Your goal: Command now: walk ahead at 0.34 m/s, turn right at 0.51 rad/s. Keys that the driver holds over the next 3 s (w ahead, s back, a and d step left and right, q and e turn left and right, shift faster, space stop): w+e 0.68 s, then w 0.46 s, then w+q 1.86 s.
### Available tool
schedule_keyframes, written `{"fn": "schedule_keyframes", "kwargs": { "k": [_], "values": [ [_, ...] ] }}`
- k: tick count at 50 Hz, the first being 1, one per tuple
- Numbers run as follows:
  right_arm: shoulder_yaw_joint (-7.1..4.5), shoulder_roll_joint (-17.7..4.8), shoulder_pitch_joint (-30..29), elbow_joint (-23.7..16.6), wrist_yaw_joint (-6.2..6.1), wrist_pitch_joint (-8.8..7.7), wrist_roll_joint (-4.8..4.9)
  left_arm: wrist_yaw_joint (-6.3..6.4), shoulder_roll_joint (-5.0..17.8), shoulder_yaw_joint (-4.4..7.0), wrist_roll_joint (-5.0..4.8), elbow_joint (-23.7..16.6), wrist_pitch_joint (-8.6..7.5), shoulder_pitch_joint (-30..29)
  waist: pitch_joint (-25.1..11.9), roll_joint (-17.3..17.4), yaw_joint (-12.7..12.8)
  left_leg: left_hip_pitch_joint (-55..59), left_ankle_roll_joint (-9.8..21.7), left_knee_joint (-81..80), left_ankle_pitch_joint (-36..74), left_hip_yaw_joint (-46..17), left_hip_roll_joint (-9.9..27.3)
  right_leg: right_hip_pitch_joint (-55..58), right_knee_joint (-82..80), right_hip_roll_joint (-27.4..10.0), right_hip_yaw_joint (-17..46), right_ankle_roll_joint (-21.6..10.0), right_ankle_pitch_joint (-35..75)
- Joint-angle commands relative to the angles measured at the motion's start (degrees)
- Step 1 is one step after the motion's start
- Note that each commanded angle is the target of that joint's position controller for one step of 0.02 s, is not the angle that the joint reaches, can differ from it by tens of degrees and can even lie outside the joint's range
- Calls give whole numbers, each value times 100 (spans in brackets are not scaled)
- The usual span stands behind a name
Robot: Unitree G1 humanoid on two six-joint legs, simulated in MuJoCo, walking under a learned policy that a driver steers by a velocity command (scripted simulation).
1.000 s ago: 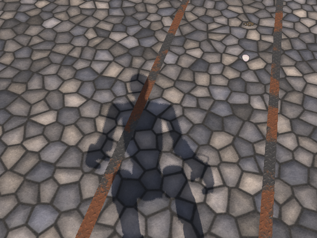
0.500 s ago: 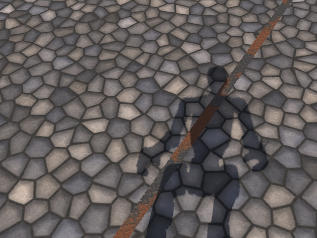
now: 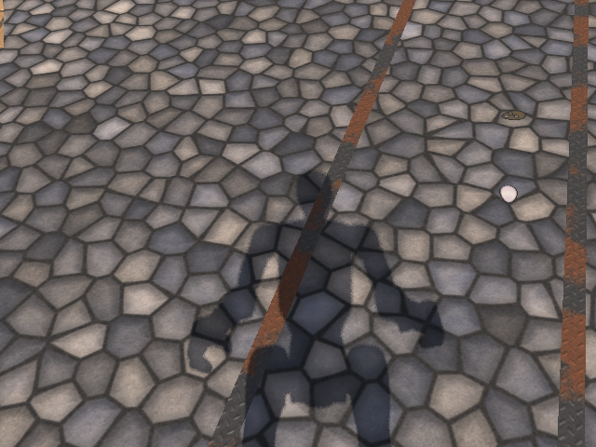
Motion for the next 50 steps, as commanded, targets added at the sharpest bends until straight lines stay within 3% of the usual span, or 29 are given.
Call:
{"fn": "schedule_keyframes", "kwargs": {
  "k": [1, 3, 4, 7, 10, 15, 18, 19, 20, 21, 22, 23, 24, 25, 26, 27, 29, 31, 35, 38, 41, 43, 44, 45, 46, 47, 48, 49, 50],
  "values": [
    [-60, -589, -1129, -915, 91, -445, 197, 23, 1057, 205, 116, -240, -317, 866, 495, -1226, 446, -3576, 255, 1930, -89, -728, -192, 2028, -2780, -2197, 4365, -1560, -1670],
    [-114, -670, -872, -670, 66, -537, -79, 96, 772, 95, 7, -372, -324, 468, 530, -792, 205, -3123, 229, 1441, 926, -651, -10, 1683, -2573, -1679, 3219, -1115, -475],
    [-129, -647, -830, -639, 79, -552, -139, 145, 727, 66, 14, -415, -302, 422, 457, -816, 138, -2750, 169, 1136, 1309, -626, -12, 1532, -2613, -1450, 2816, -996, 57],
    [-50, -369, -986, -633, 139, -563, -122, 258, 760, 86, -1, -420, -289, 641, 301, -685, 172, -2255, -39, 135, 2237, -427, -264, 1519, -2591, -1088, 2029, -871, 1484],
    [49, -147, -1386, -716, 217, -578, -70, 322, 806, 123, -43, -347, -263, 897, 345, -785, 327, -1768, -130, -968, 2835, -350, -502, 1335, -2470, -903, 1719, -763, 1886],
    [59, -265, -1863, -890, 356, -655, 31, 355, 857, 178, -123, -269, -193, 1203, 490, -873, 463, -1255, -71, -1826, 2908, -430, -628, 1355, -2201, -1094, 2173, -736, 1736],
    [-36, -506, -1427, -823, 339, -711, 44, 366, 915, 234, -107, -334, -146, 1019, 352, -1105, 173, -495, 133, -2019, 2444, -406, -673, 1458, -1769, -1167, 2415, -573, 2455],
    [-122, -653, -898, -692, 297, -727, 22, 354, 848, 216, -90, -399, -141, 899, 53, -1115, -118, 289, 287, -2213, 2440, -287, -752, 1383, -1259, -962, 2312, -450, 3204],
    [-215, -869, -116, -550, 247, -737, -38, 320, 674, 154, -40, -516, -148, 757, -590, -988, -514, 1606, 547, -2147, 2474, -519, -409, 963, -190, -608, 2081, -252, 3367],
    [-281, -1252, 940, -475, 175, -695, -130, 314, 305, 21, 111, -706, -166, 775, -1664, -169, -853, 3382, 917, -1964, 1934, -1756, 740, -31, 1596, -130, 1642, -47, 1852],
    [-287, -1414, 1052, -291, 251, -650, -191, 300, -57, -79, -133, -842, -235, 1660, -2253, 2043, -272, 4677, 1706, -2812, 552, -4640, 1920, -1945, 3283, 452, 1388, 211, -1367],
    [-137, -763, 797, -411, 240, -621, -98, 303, 631, 52, -243, -649, -232, 1415, -1481, 1178, -421, 4091, 1508, -3116, -341, -4469, 1767, -2505, 3883, -17, 1507, 259, -1010],
    [-63, -504, 517, -415, 194, -576, -50, 284, 884, 126, -203, -745, -211, 778, -695, 612, -506, 3274, 1288, -3145, 19, -3390, 1544, -2602, 3858, -225, 1254, 274, -447],
    [-26, -454, 283, -383, 189, -547, -86, 286, 783, 115, -131, -789, -196, 517, -295, 148, -366, 2515, 1204, -3230, 871, -2697, 1303, -2367, 3704, -449, 1110, 300, -46],
    [-1, -354, 143, -321, 188, -533, -121, 258, 707, 129, -67, -850, -191, 361, -33, 139, -258, 1992, 1183, -3366, 1388, -2216, 1099, -2215, 3447, -595, 1092, 306, 173],
    [13, -338, 55, -282, 174, -553, -165, 219, 609, 132, -101, -868, -156, 427, 35, 331, -116, 1639, 1153, -3517, 1633, -1827, 978, -1953, 3328, -725, 1074, 305, 295],
    [-7, -350, 9, -174, 168, -617, -116, 193, 381, 89, -130, -920, -77, 403, 156, 410, -41, 1338, 1243, -3786, 1920, -1340, 950, -1919, 3118, -803, 944, 343, 344],
    [-59, -513, 19, -60, 158, -652, -96, 191, 301, 55, -81, -1053, -37, 144, 320, 258, -31, 1268, 1336, -3968, 2263, -1001, 1045, -2183, 2754, -863, 930, 420, 589],
    [-97, -705, 66, 94, 134, -600, -100, 85, 224, -12, -57, -1146, -106, -317, 383, 99, -162, 1440, 1234, -3991, 2857, -133, 884, -2143, 1582, -834, 766, 453, 1740],
    [-110, -852, 362, 261, 148, -531, -20, -15, 97, -94, -42, -1295, -194, -920, 518, 6, -396, 1514, 1127, -3969, 2892, 249, 821, -1730, 531, -631, 422, 336, 2120],
    [-159, -1063, 634, 445, 169, -437, 106, -82, 209, -77, -57, -1502, -216, -1281, 663, 73, -428, 2034, 1078, -3810, 3126, 248, 1087, -1685, -45, -500, 287, 136, 1661],
    [-182, -1210, 638, 524, 152, -355, 157, -90, 402, 17, -11, -1521, -215, -1050, 443, 221, -162, 2347, 969, -3197, 4613, 365, 1157, -1130, -333, -225, 53, -71, 1168],
    [-161, -1219, 566, 548, 134, -309, 164, -74, 574, 134, 10, -1356, -209, -396, 31, 226, 265, 2254, 825, -2336, 5528, 610, 1008, -145, -636, 19, -142, -215, 1360],
    [-66, -1017, 669, 554, 102, -300, 107, -14, 906, 312, -1, -1074, -182, 530, -523, 143, 674, 1617, 623, -1134, 5572, 833, 749, 1353, -620, 171, -116, -362, 1614],
    [110, -567, 806, 348, 96, -341, -85, 100, 1486, 462, 27, -957, -138, 1367, -1300, -828, 853, -116, 284, 980, 3358, 990, 316, 3268, -576, -1096, 1763, -856, 1626],
    [273, -171, 1297, 303, 157, -468, -85, 72, 1731, 419, 5, -1013, -183, 1255, -2146, -1720, 367, -1494, 104, 2502, -669, -5, -549, 4097, -1494, -2196, 4541, -1659, 743],
    [120, -773, 706, 308, 209, -540, 139, 15, 1143, 258, 11, -1039, -250, 1166, -1858, -969, 670, -2061, 163, 2965, -501, -633, -319, 3881, -1798, -2137, 4325, -1467, 512],
    [111, -815, 268, 143, 227, -583, 233, 1, 989, 195, 24, -992, -295, 884, -987, -936, 592, -2367, 249, 2868, -41, -506, -104, 3138, -1850, -1934, 3392, -1271, 999],
    [135, -725, 136, 152, 181, -601, 131, 5, 837, 147, 15, -980, -313, 521, -597, -580, 374, -2204, 276, 2486, 458, -478, 140, 2390, -1887, -1685, 2765, -1111, 1503]
  ]
}}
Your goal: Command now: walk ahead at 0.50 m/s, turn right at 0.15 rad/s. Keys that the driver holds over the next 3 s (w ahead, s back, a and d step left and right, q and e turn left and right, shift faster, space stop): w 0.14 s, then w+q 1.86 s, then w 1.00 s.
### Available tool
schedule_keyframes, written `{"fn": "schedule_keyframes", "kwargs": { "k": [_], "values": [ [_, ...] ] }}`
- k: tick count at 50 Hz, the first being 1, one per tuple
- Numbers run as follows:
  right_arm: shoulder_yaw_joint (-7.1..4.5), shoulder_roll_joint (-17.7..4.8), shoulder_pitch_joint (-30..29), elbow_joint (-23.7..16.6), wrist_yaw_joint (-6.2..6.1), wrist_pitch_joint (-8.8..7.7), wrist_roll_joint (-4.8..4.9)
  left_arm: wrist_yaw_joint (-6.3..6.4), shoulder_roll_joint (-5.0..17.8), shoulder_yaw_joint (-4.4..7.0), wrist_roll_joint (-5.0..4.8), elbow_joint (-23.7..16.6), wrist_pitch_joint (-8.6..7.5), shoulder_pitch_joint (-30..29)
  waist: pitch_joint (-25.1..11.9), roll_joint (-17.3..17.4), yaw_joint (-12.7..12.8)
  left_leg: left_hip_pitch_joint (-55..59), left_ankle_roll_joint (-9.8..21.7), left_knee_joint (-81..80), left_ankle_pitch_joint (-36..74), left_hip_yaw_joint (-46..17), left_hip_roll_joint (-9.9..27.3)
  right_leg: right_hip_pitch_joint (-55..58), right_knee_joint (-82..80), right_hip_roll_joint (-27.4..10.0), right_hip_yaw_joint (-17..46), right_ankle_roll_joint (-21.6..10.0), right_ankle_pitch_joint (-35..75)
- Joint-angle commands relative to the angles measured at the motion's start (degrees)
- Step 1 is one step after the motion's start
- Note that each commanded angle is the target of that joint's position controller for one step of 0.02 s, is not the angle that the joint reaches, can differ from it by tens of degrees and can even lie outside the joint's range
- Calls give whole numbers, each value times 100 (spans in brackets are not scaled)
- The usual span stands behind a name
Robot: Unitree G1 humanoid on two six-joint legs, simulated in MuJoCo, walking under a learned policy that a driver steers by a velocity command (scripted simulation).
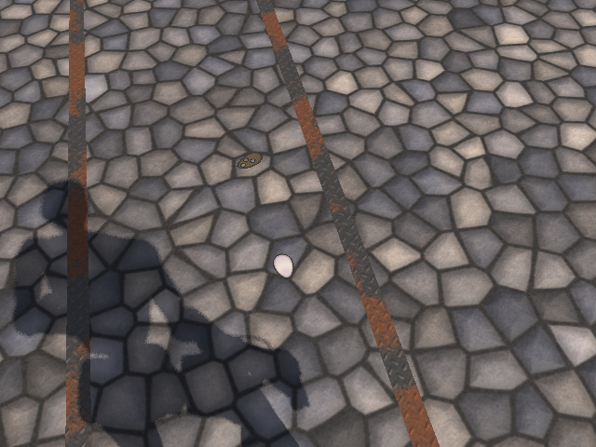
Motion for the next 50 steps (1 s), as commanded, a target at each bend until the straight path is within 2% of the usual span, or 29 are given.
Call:
{"fn": "schedule_keyframes", "kwargs": {
  "k": [1, 2, 3, 5, 7, 12, 17, 19, 20, 21, 22, 23, 24, 25, 26, 27, 28, 29, 32, 34, 37, 41, 43, 45, 46, 47, 48, 49, 50],
  "values": [
    [-127, -678, -459, -608, -29, -198, -71, 17, 773, 248, 38, -72, -103, 795, -814, -402, 411, -2412, 138, 500, 723, -374, 406, 2468, -1776, -1522, 2141, -1085, 967],
    [-131, -640, -280, -553, -14, -133, -71, 23, 657, 210, 83, -96, -132, 646, -787, -488, 227, -2066, 121, 368, 969, -435, 498, 2094, -1967, -1410, 1921, -1069, 1117],
    [-118, -550, -163, -499, -7, -71, -70, 30, 635, 212, 79, -83, -175, 596, -789, -482, 145, -1918, 78, 239, 1117, -422, 508, 1929, -2152, -1382, 1804, -1119, 1194],
    [-90, -412, -215, -487, -22, 35, -112, 54, 703, 232, 45, 21, -260, 611, -613, -360, 69, -1978, -36, -119, 1402, -383, 506, 1710, -2427, -1356, 1476, -1185, 1465],
    [-65, -352, -609, -605, -43, 68, -168, 106, 766, 252, 47, 150, -285, 732, -372, -257, 142, -2300, -153, -725, 1921, -385, 506, 1732, -2588, -1309, 1203, -1166, 1628],
    [33, -176, -1348, -736, 94, 15, -73, 191, 879, 273, 78, 408, -276, 953, -56, -308, 467, -2155, -89, -2398, 3437, -193, 250, 1906, -2801, -1155, 304, -806, 1284],
    [37, -227, -1882, -1046, 256, -5, -38, 225, 956, 331, 24, 734, -193, 1239, 181, -246, 650, -2459, 205, -3081, 3107, -215, 32, 2891, -2553, -1543, -19, -657, 1526],
    [11, -286, -1812, -1118, 325, -14, -66, 269, 1023, 360, 0, 759, -120, 1144, 78, -335, 537, -2294, 381, -3174, 2588, -33, -120, 3218, -2150, -1625, -169, -526, 2557],
    [-35, -376, -1621, -1114, 334, -4, -83, 302, 1100, 380, 6, 738, -82, 1064, -120, -451, 411, -1931, 484, -3145, 2289, 154, -303, 3306, -1763, -1598, -275, -438, 3626],
    [-126, -536, -1206, -1048, 322, 19, -92, 344, 1174, 397, 15, 709, -29, 997, -452, -560, 178, -1342, 599, -3115, 2047, 355, -538, 3349, -1107, -1521, -399, -329, 4675],
    [-277, -777, -383, -849, 283, 39, -92, 392, 1154, 375, 19, 664, 32, 911, -921, -455, -270, -213, 766, -3311, 2180, 489, -812, 3040, 51, -1288, -647, -144, 5131],
    [-439, -1213, 534, -705, 198, 79, -80, 452, 1008, 292, 100, 542, 21, 1036, -1544, 70, -617, 1562, 1108, -3272, 2415, -619, -185, 1738, 1755, -1065, -695, 86, 3731],
    [-528, -1711, 656, -718, 182, 61, -32, 325, 204, 30, 228, 315, -137, 1737, -2166, 1591, -21, 3631, 2295, -3771, 1352, -3889, 1268, -895, 3871, 208, -282, 518, -1500],
    [-396, -1204, 820, -769, 180, 45, -9, 228, 632, 73, 53, 352, -353, 1247, -2637, 1035, -451, 4064, 2315, -4539, 588, -4874, 1395, -1626, 4496, 220, 808, 428, -2151],
    [-342, -1000, 585, -788, 150, 30, -54, 162, 881, 133, -158, 159, -483, 705, -1799, 777, -516, 3520, 2030, -4665, 795, -4048, 1271, -2070, 4459, -83, 842, 313, -1701],
    [-316, -912, 256, -870, 126, 24, -58, 182, 838, 100, -118, 77, -559, 424, -1304, 212, -352, 2696, 1853, -4682, 1282, -3424, 1049, -1961, 4035, -337, 767, 254, -1243],
    [-267, -755, -80, -949, 110, 36, -78, 222, 849, 129, 33, 58, -573, 268, -891, -34, -142, 1858, 1757, -4757, 1974, -2929, 858, -1680, 3513, -502, 709, 288, -997],
    [-217, -644, -259, -1043, 84, 35, -155, 237, 879, 169, 95, 38, -524, 340, -793, 99, 68, 1312, 1743, -4879, 2512, -2642, 713, -1261, 3262, -614, 739, 325, -842],
    [-232, -679, -347, -1100, 18, 38, -130, 253, 686, 145, 149, 24, -340, 512, -604, 243, 279, 524, 1798, -5107, 3239, -2148, 513, -937, 2559, -654, 579, 554, -713],
    [-279, -838, -238, -1056, -58, 45, -103, 272, 536, 87, 171, -87, -287, 181, -444, 234, 208, 187, 1708, -5171, 3402, -1815, 334, -923, 1847, -572, 455, 712, -108],
    [-299, -882, -26, -973, -133, 112, -48, 240, 362, 16, 147, -213, -321, -472, -383, 370, -63, -50, 1362, -5039, 3000, -1495, -26, -491, 477, -305, 397, 780, 1180],
    [-302, -876, 376, -842, -174, 212, -6, 140, 488, 55, 26, -359, -406, -1038, -385, 483, -285, 340, 1219, -4677, 2413, -1988, 120, -190, -421, -49, 506, 731, 1485],
    [-300, -843, 401, -838, -190, 250, -18, 100, 635, 125, 9, -361, -454, -1000, -403, 579, -202, 739, 1137, -4337, 2291, -2382, 268, -96, -674, -30, 624, 600, 1102],
    [-298, -792, 242, -891, -189, 280, -38, 106, 759, 215, 0, -242, -506, -515, -500, 732, 113, 803, 995, -3893, 2519, -2555, 243, 550, -941, -31, 539, 365, 817],
    [-236, -610, 186, -949, -171, 266, -66, 145, 918, 302, 55, -136, -534, 35, -874, 670, 397, 601, 820, -3244, 2749, -2367, -17, 1497, -1021, -228, 609, 149, 835],
    [-112, -280, 195, -1073, -145, 236, -154, 201, 1228, 390, 145, -77, -539, 898, -1668, 88, 753, -77, 605, -1706, 2005, -1887, -364, 2959, -893, -1195, 1510, -239, 529],
    [-3, 26, 1026, -1231, -138, 179, -2, 177, 1648, 497, 188, 151, -451, 1349, -2304, -1830, 397, -2099, 236, 80, -618, -1124, -1119, 4676, -1333, -2458, 4140, -1215, -583],
    [-100, -579, 976, -1088, -156, 174, 63, 150, 1123, 404, 47, 87, -418, 1274, -1945, -1360, 529, -2833, 150, 848, -551, -1201, -606, 4474, -1613, -2552, 4674, -1165, -1860],
    [-197, -894, 327, -1152, -153, 206, 26, 181, 778, 309, 43, 40, -384, 1053, -1202, -767, 705, -2990, 101, 1046, 11, -1108, -417, 3806, -1703, -2263, 3732, -893, -1764]
  ]
}}
Over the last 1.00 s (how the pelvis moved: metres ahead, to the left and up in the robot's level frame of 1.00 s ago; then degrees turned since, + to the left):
0.46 -0.15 0.00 -30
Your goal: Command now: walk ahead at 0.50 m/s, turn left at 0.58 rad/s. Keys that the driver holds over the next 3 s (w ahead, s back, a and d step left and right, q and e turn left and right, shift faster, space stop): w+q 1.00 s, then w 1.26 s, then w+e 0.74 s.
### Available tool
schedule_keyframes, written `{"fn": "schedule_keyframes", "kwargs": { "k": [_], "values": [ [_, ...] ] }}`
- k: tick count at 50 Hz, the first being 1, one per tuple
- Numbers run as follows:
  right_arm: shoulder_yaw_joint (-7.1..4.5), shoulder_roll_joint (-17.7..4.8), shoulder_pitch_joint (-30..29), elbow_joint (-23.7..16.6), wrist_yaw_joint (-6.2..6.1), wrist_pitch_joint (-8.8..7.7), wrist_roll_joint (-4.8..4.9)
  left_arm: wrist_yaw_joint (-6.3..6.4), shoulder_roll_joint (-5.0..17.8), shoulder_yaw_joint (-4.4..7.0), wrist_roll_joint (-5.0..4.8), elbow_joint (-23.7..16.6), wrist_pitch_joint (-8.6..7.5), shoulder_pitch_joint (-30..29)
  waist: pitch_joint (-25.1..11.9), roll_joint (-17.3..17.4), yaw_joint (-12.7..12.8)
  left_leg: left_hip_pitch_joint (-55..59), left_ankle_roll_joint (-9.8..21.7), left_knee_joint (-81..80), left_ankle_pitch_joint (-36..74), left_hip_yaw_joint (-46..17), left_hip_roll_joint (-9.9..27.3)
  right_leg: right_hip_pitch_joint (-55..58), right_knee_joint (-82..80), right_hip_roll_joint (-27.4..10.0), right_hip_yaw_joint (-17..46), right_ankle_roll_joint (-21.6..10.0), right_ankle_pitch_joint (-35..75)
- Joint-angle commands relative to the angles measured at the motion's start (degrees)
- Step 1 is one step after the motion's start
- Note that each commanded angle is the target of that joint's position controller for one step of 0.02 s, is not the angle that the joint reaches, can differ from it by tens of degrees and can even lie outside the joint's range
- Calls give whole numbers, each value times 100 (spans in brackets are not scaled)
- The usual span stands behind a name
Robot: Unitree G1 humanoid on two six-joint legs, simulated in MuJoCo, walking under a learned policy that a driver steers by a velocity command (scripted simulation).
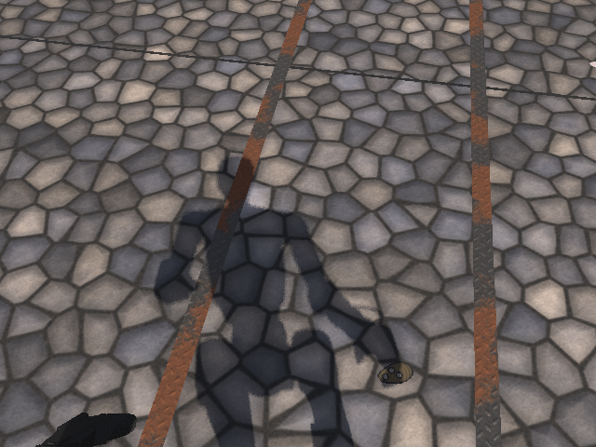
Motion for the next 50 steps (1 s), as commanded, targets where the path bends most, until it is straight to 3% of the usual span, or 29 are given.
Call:
{"fn": "schedule_keyframes", "kwargs": {
  "k": [1, 2, 4, 7, 13, 16, 18, 20, 21, 22, 23, 24, 25, 26, 27, 28, 29, 31, 35, 38, 40, 43, 45, 46, 47, 48, 49, 50],
  "values": [
    [-158, -832, -381, -640, -8, -88, -33, 58, 742, 279, 10, -84, 67, 1121, -461, -567, 765, -2993, -175, 1759, 600, 219, 694, 3042, -1415, -2159, 2785, -960, -1246],
    [-174, -759, -584, -725, 13, -90, -83, 61, 637, 243, 25, -31, 87, 961, -143, -545, 673, -2910, -203, 1518, 863, 235, 834, 2547, -1541, -1940, 2261, -917, -612],
    [-164, -530, -517, -767, 78, -40, -4, 69, 534, 209, 43, 46, 63, 849, 9, -820, 482, -2542, -211, 1219, 1092, 356, 1036, 2019, -1828, -1669, 1497, -841, -50],
    [-102, -278, -717, -893, 106, 34, -32, 61, 694, 274, -18, 223, 13, 876, 126, -724, 439, -2674, -304, 724, 1315, 486, 1142, 1857, -2116, -1724, 889, -993, 571],
    [-17, -133, -1511, -1053, 264, -47, -42, 105, 990, 350, -33, 491, 94, 959, 233, -520, 673, -2484, -271, -1047, 2896, 829, 1104, 2116, -2171, -1591, -315, -818, 1328],
    [-3, -117, -1976, -1225, 361, -62, -21, 113, 1135, 388, -105, 653, 165, 1198, 372, -510, 807, -2339, -128, -1664, 2935, 1078, 1008, 2444, -2104, -1706, -605, -709, 1443],
    [-40, -203, -2096, -1334, 413, -51, -23, 115, 1243, 425, -169, 725, 231, 1255, 405, -553, 750, -2224, 45, -1915, 2529, 1235, 894, 2765, -1859, -1824, -768, -616, 2097],
    [-156, -415, -1791, -1335, 421, -12, -66, 153, 1428, 481, -219, 731, 303, 1224, 107, -739, 464, -1542, 295, -2011, 1920, 1559, 524, 2966, -1068, -1828, -1002, -497, 4018],
    [-275, -608, -1187, -1203, 404, 12, -69, 176, 1485, 495, -242, 721, 351, 1173, -234, -735, 85, -732, 468, -2186, 1858, 1695, 278, 2871, -194, -1744, -1149, -407, 4724],
    [-464, -921, -185, -931, 330, 47, -46, 204, 1367, 443, -233, 690, 365, 1162, -735, -574, -428, 768, 697, -2481, 2200, 1622, 96, 2194, 1077, -1542, -1292, -219, 4476],
    [-600, -1416, 516, -775, 198, 105, 1, 195, 863, 262, 31, 560, 330, 1388, -1243, 509, -494, 2523, 1093, -2446, 2492, -61, 1196, 508, 2992, -1179, -1278, 38, 1033],
    [-583, -1807, 162, -1003, 222, 15, -3, 137, 446, 82, 49, 179, 153, 1599, -2061, 1502, 50, 3823, 2298, -3529, 1009, -3597, 2436, -1554, 4786, 34, -275, 298, -2626],
    [-456, -1290, 258, -1023, 266, -68, -39, 52, 1056, 205, -167, 122, -29, 969, -2039, 651, -396, 3722, 2067, -3966, 566, -3534, 2401, -2163, 5043, -285, 577, 211, -2274],
    [-377, -1036, 89, -951, 263, -139, -65, 17, 1077, 196, -296, -9, -112, 633, -1224, 506, -324, 3057, 1833, -3976, 845, -2688, 2200, -2387, 4755, -506, 464, 106, -1788],
    [-320, -890, -256, -958, 263, -178, -65, 56, 987, 171, -189, 52, -138, 618, -714, -66, -28, 2128, 1619, -3975, 1524, -2031, 1929, -2072, 4209, -754, 457, 100, -1358],
    [-269, -727, -591, -1004, 246, -190, -94, 95, 1028, 210, -35, 100, -114, 635, -507, -75, 186, 1453, 1502, -4011, 2197, -1570, 1724, -1659, 3715, -901, 465, 149, -1127],
    [-230, -661, -775, -1076, 222, -190, -153, 83, 1044, 231, 10, 128, -48, 733, -390, 47, 357, 989, 1478, -4132, 2641, -1336, 1588, -1315, 3540, -967, 474, 192, -972],
    [-238, -690, -820, -1023, 171, -216, -148, 82, 903, 209, 57, 148, 66, 793, -318, 67, 462, 489, 1545, -4272, 3267, -1062, 1496, -1071, 3148, -935, 358, 351, -831],
    [-284, -854, -530, -808, 32, -198, -92, 81, 595, 91, 82, -48, 132, 51, -48, 83, 246, -1, 1317, -4299, 3259, -481, 1112, -985, 1640, -704, 244, 569, 486],
    [-300, -901, -251, -663, -12, -147, -53, 7, 494, 36, 13, -186, 85, -586, 34, 202, -23, -155, 1082, -4205, 2644, -458, 963, -495, 494, -401, 206, 559, 1355],
    [-309, -916, -47, -550, -17, -125, -22, -40, 586, 63, -52, -271, 45, -816, 62, 258, -105, 28, 1038, -4035, 2378, -740, 1084, -362, 151, -315, 305, 506, 1407],
    [-299, -845, 35, -472, -39, -76, -12, -89, 790, 158, -77, -293, -12, -757, 31, 422, -7, 548, 928, -3527, 2241, -1269, 1271, -189, -208, -269, 458, 323, 829],
    [-282, -757, -80, -488, -38, -38, -28, -64, 894, 251, -79, -160, -56, -191, -114, 569, 318, 579, 770, -3053, 2498, -1389, 1169, 567, -479, -228, 317, 98, 505],
    [-197, -520, -89, -529, -20, -48, -58, -24, 1064, 337, -11, -68, -85, 390, -565, 453, 603, 348, 581, -2250, 2649, -1152, 873, 1598, -505, -511, 477, -136, 488],
    [-69, -177, 30, -635, -13, -63, -169, 28, 1388, 419, 53, -4, -83, 1267, -1419, -309, 884, -420, 337, -585, 1534, -598, 460, 3118, -410, -1550, 1506, -482, 274],
    [-15, -55, 772, -795, -14, -111, 55, -25, 1713, 506, 82, 223, 0, 1622, -1925, -2318, 512, -2415, 6, 1101, -628, -2, -118, 4535, -1106, -2661, 4289, -1359, -1317],
    [-128, -675, 619, -610, -39, -101, 94, -48, 1116, 381, -47, 92, 24, 1416, -1378, -1469, 651, -3005, -97, 1764, -311, -139, 360, 4191, -1373, -2610, 4404, -1214, -2468],
    [-207, -922, -22, -683, -31, -68, 41, -11, 825, 301, -56, 58, 65, 1195, -699, -947, 793, -3121, -143, 1867, 239, 37, 535, 3521, -1423, -2364, 3414, -971, -2197]
  ]
}}
Over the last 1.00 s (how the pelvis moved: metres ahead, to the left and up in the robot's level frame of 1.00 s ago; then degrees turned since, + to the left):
0.59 0.08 0.00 25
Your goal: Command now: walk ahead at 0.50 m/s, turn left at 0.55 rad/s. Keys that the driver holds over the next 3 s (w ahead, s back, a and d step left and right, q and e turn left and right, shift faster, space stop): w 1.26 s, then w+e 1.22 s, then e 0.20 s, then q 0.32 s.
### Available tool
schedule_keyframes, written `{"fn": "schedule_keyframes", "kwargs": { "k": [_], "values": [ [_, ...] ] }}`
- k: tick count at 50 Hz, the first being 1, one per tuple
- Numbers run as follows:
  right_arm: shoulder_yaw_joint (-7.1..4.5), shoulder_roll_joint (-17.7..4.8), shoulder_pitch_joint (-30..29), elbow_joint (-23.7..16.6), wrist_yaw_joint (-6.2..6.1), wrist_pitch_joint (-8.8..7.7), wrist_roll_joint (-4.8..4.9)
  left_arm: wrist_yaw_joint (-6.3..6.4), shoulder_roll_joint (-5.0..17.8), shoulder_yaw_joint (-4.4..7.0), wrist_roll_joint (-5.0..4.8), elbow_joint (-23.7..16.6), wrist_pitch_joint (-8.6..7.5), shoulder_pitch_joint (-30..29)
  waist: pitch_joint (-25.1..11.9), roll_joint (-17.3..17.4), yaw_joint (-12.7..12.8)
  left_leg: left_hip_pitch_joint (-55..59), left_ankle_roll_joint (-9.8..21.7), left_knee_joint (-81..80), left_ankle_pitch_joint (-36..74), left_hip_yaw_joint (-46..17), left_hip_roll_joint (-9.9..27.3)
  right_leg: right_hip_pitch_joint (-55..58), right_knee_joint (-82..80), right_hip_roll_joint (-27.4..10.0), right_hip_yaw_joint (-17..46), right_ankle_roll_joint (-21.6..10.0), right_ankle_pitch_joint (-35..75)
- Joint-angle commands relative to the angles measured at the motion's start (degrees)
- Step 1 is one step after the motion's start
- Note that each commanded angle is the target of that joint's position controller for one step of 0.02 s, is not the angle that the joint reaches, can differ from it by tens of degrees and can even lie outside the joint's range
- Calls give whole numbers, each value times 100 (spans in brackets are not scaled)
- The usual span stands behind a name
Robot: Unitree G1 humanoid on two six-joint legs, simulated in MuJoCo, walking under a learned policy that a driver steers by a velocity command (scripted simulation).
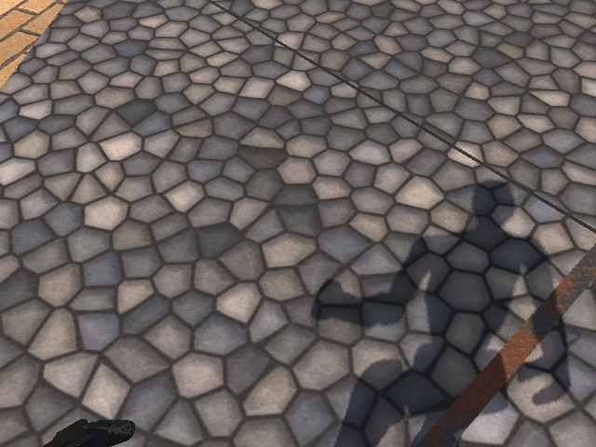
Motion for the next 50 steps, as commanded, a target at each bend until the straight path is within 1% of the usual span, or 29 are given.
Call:
{"fn": "schedule_keyframes", "kwargs": {
  "k": [1, 2, 3, 5, 9, 12, 15, 17, 18, 19, 20, 21, 22, 23, 24, 25, 26, 27, 29, 31, 34, 37, 42, 45, 46, 47, 48, 49, 50],
  "values": [
    [-164, -830, -365, -585, -21, -83, -41, 47, 716, 250, 16, -97, 60, 1012, -414, -519, 713, -2873, -156, 1584, 670, 193, 649, 2830, -1616, -2066, 2814, -887, -1345],
    [-162, -707, -551, -641, -2, -99, -94, 46, 613, 216, 43, -19, 72, 903, -125, -489, 629, -2765, -163, 1309, 909, 188, 771, 2358, -1732, -1848, 2343, -908, -725],
    [-146, -565, -511, -647, 32, -99, -61, 51, 554, 184, 78, 30, 53, 864, -54, -651, 499, -2492, -144, 1116, 1047, 211, 883, 2037, -1865, -1683, 1955, -881, -357],
    [-96, -333, -458, -609, 61, -78, -31, 36, 507, 181, 22, 154, 3, 898, -36, -761, 419, -2314, -156, 724, 1067, 351, 908, 1832, -2078, -1561, 1498, -992, 109],
    [26, -136, -1001, -749, 119, -126, -138, 40, 820, 265, -62, 376, -4, 1003, 55, -549, 459, -2467, -229, -562, 1802, 554, 1038, 1906, -2341, -1616, 929, -1170, 921],
    [100, -52, -1546, -823, 219, -227, -122, 58, 961, 281, -121, 504, 69, 1127, 134, -540, 644, -2062, -226, -1650, 2628, 861, 983, 1832, -2370, -1427, 407, -1025, 1157],
    [101, -115, -2023, -952, 282, -265, -73, 59, 1093, 301, -181, 706, 144, 1490, 213, -584, 793, -1788, -174, -2241, 2804, 1010, 853, 2036, -2306, -1556, 329, -948, 1161],
    [70, -220, -2161, -1030, 311, -274, -61, 69, 1165, 320, -221, 816, 207, 1589, 265, -649, 736, -1702, -32, -2513, 2539, 1027, 793, 2327, -2164, -1731, 356, -870, 1371],
    [42, -287, -2104, -1029, 319, -278, -71, 81, 1209, 330, -237, 854, 242, 1583, 229, -680, 641, -1510, 57, -2648, 2383, 1080, 729, 2442, -2002, -1780, 331, -816, 1691],
    [-20, -393, -1803, -952, 313, -282, -99, 98, 1255, 334, -252, 871, 274, 1505, 54, -687, 399, -968, 169, -2853, 2364, 1205, 594, 2457, -1609, -1725, 199, -720, 2430],
    [-139, -583, -1138, -731, 285, -272, -133, 116, 1194, 302, -255, 888, 296, 1489, -362, -602, 39, 53, 318, -3034, 2456, 1343, 429, 2290, -792, -1508, -56, -578, 3188],
    [-284, -885, -226, -481, 224, -247, -146, 140, 994, 210, -173, 848, 288, 1503, -960, -446, -367, 1467, 510, -2912, 2503, 1043, 692, 1590, 422, -1235, -294, -360, 2804],
    [-402, -1492, 449, -409, 151, -203, -265, 119, 435, 8, -30, 597, 212, 1854, -1804, 802, -355, 3543, 1281, -3054, 1858, -1373, 2221, -529, 2688, -494, -526, 53, 474],
    [-335, -1304, 531, -380, 168, -200, -153, 108, 480, -8, -67, 641, 101, 1861, -2263, 1281, -335, 3729, 1687, -3922, 1159, -3132, 2718, -1437, 3770, -99, 270, 94, -2345],
    [-210, -983, 179, -381, 194, -232, -129, 63, 947, 132, -230, 539, 38, 1506, -1435, 883, -301, 3122, 1467, -4045, 823, -2513, 2547, -2008, 4171, -455, 492, 24, -2131],
    [-147, -788, -154, -407, 204, -253, -128, 51, 946, 128, -271, 454, 11, 1150, -848, 660, -173, 2379, 1298, -4131, 1056, -1722, 2289, -2046, 4011, -711, 352, -44, -1633],
    [-98, -631, -484, -401, 229, -275, -161, 72, 878, 131, -186, 454, 19, 1006, -457, 367, 6, 1662, 1201, -4311, 1474, -1202, 2038, -1863, 3670, -884, 287, -24, -1197],
    [-50, -467, -713, -417, 247, -315, -202, 83, 850, 159, -117, 492, 74, 1062, -290, 422, 205, 1151, 1125, -4493, 1939, -845, 1850, -1528, 3376, -1037, 345, 4, -869],
    [-57, -439, -870, -370, 254, -389, -209, 72, 639, 125, -100, 588, 197, 1269, -249, 461, 419, 625, 1185, -4798, 2471, -469, 1730, -1088, 3171, -1083, 326, 112, -532],
    [-88, -535, -806, -240, 231, -461, -196, 98, 561, 113, -65, 530, 276, 1080, -98, 312, 460, 479, 1245, -4977, 2886, -123, 1688, -1223, 2786, -1084, 312, 222, -140],
    [-107, -622, -575, -38, 157, -455, -184, 88, 460, 75, -26, 360, 264, 477, 96, 159, 304, 589, 1143, -5061, 3173, 279, 1572, -1446, 1723, -1042, 295, 301, 790],
    [-127, -755, -295, 149, 105, -418, -144, 9, 330, 7, -60, 214, 197, -138, 232, 144, 72, 647, 995, -5103, 3051, 575, 1476, -1194, 667, -849, 133, 260, 1561],
    [-159, -858, 199, 524, 71, -297, -85, -145, 400, -13, -108, -74, 133, -842, 408, 128, -119, 1531, 920, -4761, 3175, 501, 1836, -1342, -108, -678, 139, 40, 1324],
    [-196, -947, 175, 632, 31, -201, -76, -197, 559, 37, -93, -65, 102, -608, 203, 273, 103, 1984, 759, -4230, 4288, 483, 1948, -862, -318, -489, -6, -200, 646],
    [-202, -991, 71, 631, 19, -168, -80, -178, 684, 107, -79, 45, 96, -177, -80, 335, 372, 1976, 669, -3712, 5274, 598, 1832, -177, -414, -296, -196, -321, 555],
    [-156, -897, 33, 618, 3, -136, -108, -127, 934, 244, -65, 305, 99, 675, -647, 249, 775, 1677, 514, -2705, 5760, 825, 1536, 1067, -439, -208, -283, -501, 722],
    [-39, -657, 106, 481, -19, -142, -226, -64, 1335, 357, -18, 502, 121, 1701, -1532, -303, 1111, 512, 314, -985, 4297, 1048, 1203, 2881, -161, -1171, 786, -856, 1050],
    [160, 70, 896, 457, 58, -263, -200, -84, 1663, 433, -40, 628, 156, 1967, -2230, -1858, 704, -1827, -86, 973, 220, 980, 103, 4776, -779, -2383, 3550, -1772, -373],
    [44, -519, 476, 524, 90, -383, -98, -81, 1090, 278, -123, 586, 163, 1954, -2096, -1295, 991, -2477, -24, 1600, -389, 233, 283, 4715, -1314, -2328, 4040, -1628, -1165]
  ]
}}
Over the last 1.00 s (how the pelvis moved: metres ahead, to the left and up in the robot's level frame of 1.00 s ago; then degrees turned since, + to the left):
0.54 0.14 0.00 36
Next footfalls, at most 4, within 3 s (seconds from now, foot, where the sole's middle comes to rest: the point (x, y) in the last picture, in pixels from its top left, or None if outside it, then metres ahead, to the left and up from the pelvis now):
0.42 left None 0.36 0.17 -0.76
0.94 right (307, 354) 0.70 -0.03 -0.76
1.46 left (196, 272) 0.95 0.25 -0.76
2.00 right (298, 199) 1.20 -0.04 -0.76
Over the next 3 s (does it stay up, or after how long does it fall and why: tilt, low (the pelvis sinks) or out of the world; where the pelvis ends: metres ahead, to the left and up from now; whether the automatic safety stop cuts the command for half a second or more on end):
stays up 1.47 -0.07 0.01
